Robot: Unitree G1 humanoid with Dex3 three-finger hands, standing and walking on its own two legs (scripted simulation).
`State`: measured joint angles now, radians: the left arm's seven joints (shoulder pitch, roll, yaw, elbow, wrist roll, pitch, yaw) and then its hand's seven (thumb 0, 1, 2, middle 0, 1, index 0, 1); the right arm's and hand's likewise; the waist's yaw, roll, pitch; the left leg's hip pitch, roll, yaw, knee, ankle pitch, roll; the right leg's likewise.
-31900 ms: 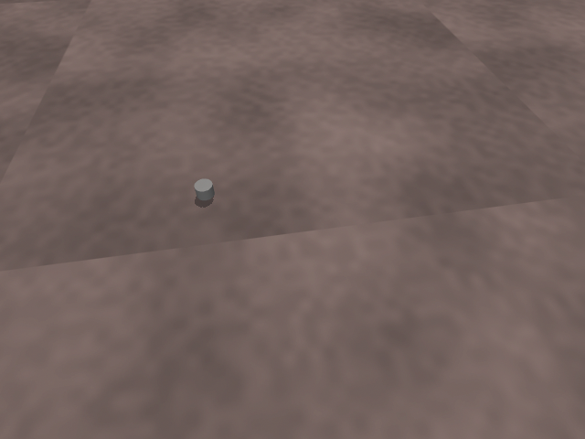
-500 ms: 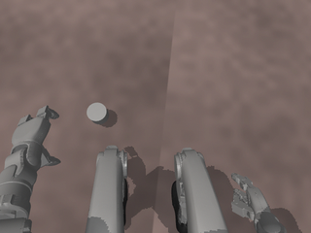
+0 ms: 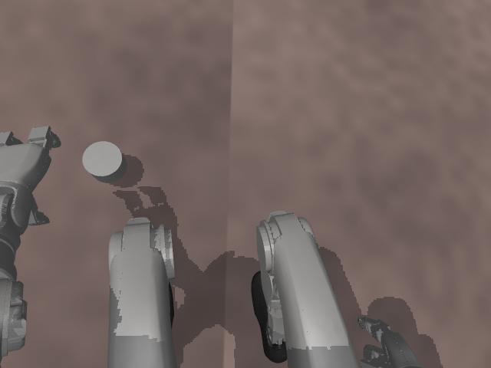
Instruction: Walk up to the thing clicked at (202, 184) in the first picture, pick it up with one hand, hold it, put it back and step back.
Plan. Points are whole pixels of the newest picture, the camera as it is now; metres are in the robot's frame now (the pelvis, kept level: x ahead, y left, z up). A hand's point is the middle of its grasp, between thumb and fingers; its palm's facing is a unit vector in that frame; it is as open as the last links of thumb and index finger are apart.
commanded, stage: rise first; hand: left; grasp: from above
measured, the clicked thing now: (105, 162) +0.50 +0.27 -0.34
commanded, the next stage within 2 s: approach in 0.94 s
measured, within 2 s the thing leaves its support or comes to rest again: neither
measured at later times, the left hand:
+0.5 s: hand (54, 177) +0.42 +0.32 -0.20, palm faces -0.45 -0.07 -0.89, open 14.1 cm
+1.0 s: hand (63, 175) +0.43 +0.31 -0.22, palm faces -0.46 -0.08 -0.89, open 14.1 cm
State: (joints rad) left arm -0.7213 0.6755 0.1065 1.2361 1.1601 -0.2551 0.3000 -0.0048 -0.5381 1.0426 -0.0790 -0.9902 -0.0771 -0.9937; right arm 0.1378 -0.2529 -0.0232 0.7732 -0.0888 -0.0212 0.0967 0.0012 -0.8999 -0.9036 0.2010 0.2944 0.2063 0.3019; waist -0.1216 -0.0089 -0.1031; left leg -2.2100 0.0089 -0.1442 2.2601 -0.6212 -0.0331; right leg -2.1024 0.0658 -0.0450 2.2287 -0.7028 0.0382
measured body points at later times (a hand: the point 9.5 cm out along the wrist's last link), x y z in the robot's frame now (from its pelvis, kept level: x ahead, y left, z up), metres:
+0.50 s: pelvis +0.01 +0.00 -0.03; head +0.24 +0.06 +0.35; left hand +0.44 +0.32 -0.15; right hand +0.10 -0.27 -0.16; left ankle +0.10 +0.13 -0.34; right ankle +0.10 -0.13 -0.34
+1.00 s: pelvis +0.01 +0.00 -0.05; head +0.25 +0.07 +0.33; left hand +0.45 +0.31 -0.17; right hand +0.09 -0.27 -0.16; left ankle +0.10 +0.13 -0.34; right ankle +0.10 -0.13 -0.34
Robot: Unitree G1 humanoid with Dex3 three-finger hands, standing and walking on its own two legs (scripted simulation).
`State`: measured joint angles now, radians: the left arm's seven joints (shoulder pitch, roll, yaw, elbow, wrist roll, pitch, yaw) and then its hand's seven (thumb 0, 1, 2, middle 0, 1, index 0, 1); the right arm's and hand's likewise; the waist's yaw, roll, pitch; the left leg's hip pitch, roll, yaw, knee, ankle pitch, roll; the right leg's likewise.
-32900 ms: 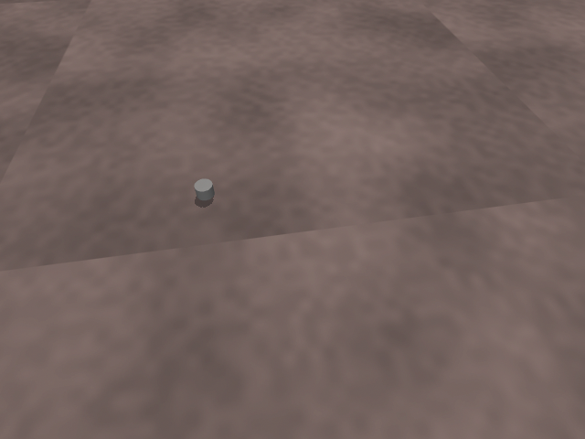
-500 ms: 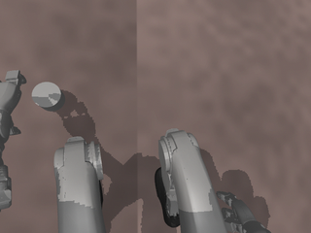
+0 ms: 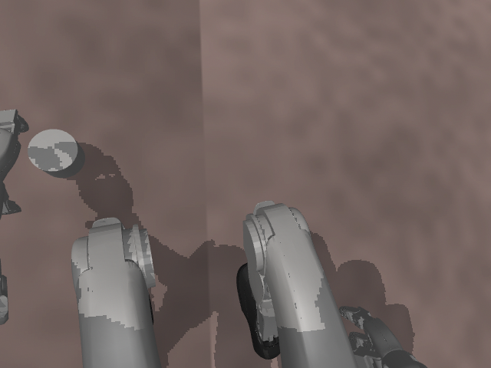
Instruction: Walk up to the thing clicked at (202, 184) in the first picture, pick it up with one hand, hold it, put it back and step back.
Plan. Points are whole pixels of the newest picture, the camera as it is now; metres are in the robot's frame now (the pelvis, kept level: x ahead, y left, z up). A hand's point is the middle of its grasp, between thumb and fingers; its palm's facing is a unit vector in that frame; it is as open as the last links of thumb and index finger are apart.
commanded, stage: approach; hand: left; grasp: from above
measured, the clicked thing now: (58, 154) +0.47 +0.29 -0.29
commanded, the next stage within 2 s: close in in 0.64 s
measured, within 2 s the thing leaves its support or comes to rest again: neither
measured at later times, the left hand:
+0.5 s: hand (44, 125) +0.49 +0.28 -0.17, palm faces -0.36 -0.06 -0.93, open 13.9 cm
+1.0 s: hand (33, 166) +0.43 +0.30 -0.21, palm faces -0.46 -0.09 -0.88, open 13.9 cm
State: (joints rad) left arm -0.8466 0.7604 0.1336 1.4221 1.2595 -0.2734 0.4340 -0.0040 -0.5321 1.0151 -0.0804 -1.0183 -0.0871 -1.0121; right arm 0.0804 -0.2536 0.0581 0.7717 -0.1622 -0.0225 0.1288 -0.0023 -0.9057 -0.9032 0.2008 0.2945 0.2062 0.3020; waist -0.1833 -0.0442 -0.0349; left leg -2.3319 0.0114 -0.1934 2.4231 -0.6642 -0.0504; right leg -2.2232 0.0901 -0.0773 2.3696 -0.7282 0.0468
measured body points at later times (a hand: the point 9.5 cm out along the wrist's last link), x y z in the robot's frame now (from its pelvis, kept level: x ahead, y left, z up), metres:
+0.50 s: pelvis +0.00 +0.00 +0.00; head +0.25 +0.07 +0.37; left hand +0.50 +0.28 -0.12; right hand +0.05 -0.27 -0.10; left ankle +0.08 +0.14 -0.29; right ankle +0.09 -0.12 -0.29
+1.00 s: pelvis +0.00 +0.00 -0.01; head +0.24 +0.09 +0.36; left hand +0.45 +0.31 -0.16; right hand +0.07 -0.27 -0.10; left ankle +0.08 +0.14 -0.29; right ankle +0.09 -0.12 -0.29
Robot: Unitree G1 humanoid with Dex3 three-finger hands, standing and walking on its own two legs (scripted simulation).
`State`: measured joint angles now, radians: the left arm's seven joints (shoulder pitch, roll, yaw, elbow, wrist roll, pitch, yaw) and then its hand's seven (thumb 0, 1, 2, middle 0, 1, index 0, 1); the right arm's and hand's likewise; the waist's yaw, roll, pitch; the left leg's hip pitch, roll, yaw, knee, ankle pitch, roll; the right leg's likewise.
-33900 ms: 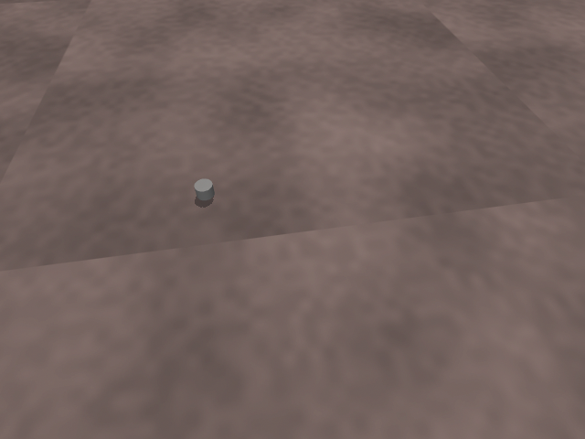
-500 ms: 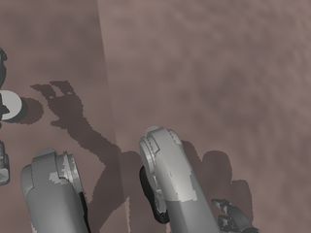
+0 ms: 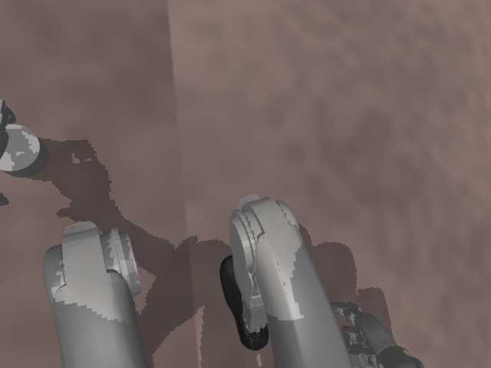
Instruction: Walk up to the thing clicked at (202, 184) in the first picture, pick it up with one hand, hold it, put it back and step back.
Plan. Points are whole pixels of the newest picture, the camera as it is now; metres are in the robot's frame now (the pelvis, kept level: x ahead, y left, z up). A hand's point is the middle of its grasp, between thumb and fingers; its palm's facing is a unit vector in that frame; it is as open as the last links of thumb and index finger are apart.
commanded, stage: rest palm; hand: left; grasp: from above
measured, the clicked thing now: (17, 151) +0.47 +0.30 -0.29
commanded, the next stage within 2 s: close in 1.44 s
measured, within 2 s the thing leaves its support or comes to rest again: neither
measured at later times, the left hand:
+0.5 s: hand (13, 155) +0.45 +0.29 -0.24, palm faces -0.46 -0.13 -0.88, open 14.0 cm
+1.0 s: hand (15, 158) +0.45 +0.30 -0.26, palm faces -0.43 -0.13 -0.89, open 13.9 cm
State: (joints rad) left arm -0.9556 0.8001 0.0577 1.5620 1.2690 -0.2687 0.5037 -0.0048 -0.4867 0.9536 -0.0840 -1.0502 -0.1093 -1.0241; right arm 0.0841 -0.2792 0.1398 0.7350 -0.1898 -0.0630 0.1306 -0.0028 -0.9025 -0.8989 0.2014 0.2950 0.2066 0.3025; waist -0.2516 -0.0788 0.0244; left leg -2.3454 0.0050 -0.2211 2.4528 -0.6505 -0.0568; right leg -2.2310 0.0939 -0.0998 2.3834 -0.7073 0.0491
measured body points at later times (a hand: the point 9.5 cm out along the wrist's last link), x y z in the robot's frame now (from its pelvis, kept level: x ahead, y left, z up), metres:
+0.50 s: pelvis +0.01 +0.00 -0.01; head +0.28 +0.09 +0.34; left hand +0.47 +0.30 -0.19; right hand +0.05 -0.24 -0.10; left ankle +0.08 +0.14 -0.28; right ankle +0.10 -0.12 -0.28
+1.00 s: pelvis +0.00 +0.01 -0.01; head +0.28 +0.12 +0.33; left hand +0.47 +0.30 -0.20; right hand +0.06 -0.25 -0.08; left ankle +0.08 +0.14 -0.28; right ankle +0.10 -0.12 -0.28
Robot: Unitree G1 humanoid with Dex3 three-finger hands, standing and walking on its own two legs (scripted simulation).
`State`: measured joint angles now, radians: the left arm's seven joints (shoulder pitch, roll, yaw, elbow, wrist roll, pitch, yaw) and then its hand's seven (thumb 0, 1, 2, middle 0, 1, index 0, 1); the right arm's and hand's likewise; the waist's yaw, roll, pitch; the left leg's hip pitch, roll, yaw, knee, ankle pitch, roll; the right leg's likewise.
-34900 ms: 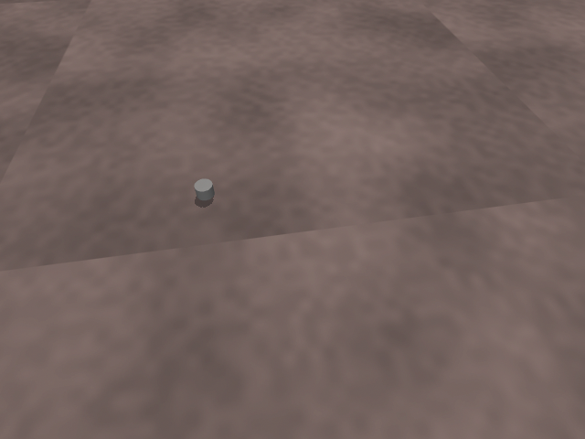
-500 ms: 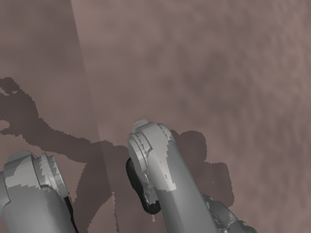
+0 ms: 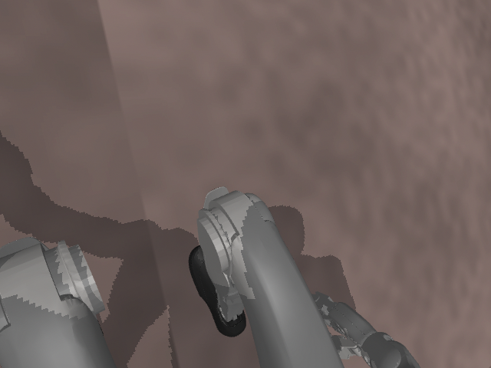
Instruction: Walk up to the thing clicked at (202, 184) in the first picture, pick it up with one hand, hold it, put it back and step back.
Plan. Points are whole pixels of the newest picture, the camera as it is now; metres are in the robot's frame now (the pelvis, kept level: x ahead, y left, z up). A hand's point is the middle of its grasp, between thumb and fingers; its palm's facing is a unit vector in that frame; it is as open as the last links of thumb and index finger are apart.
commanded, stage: rest palm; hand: left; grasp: from above
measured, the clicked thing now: out of the picture +0.44 +0.33 -0.27
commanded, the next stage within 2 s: close in 0.44 s
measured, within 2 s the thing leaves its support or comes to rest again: neither
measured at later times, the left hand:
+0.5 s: hand out of the picture +0.42 +0.33 -0.26, palm faces -0.43 -0.18 -0.88, open 13.7 cm
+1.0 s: hand out of the picture +0.43 +0.33 -0.26, palm faces -0.44 -0.17 -0.88, open 12.1 cm
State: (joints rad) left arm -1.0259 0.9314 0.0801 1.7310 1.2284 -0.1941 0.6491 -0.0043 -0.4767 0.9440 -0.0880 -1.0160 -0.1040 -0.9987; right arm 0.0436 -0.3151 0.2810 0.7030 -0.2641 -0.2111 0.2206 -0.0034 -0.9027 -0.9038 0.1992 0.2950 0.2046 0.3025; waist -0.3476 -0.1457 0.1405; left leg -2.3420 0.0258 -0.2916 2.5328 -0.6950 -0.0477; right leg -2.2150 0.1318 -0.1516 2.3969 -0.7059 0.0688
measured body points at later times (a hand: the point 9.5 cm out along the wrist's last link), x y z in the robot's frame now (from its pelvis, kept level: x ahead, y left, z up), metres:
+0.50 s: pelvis +0.00 +0.00 +0.00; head +0.27 +0.14 +0.33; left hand +0.44 +0.33 -0.21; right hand +0.07 -0.24 -0.07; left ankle +0.07 +0.14 -0.27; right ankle +0.11 -0.12 -0.27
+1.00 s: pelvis +0.00 +0.00 +0.00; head +0.27 +0.14 +0.33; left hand +0.45 +0.33 -0.21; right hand +0.07 -0.24 -0.06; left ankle +0.07 +0.14 -0.27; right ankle +0.11 -0.12 -0.27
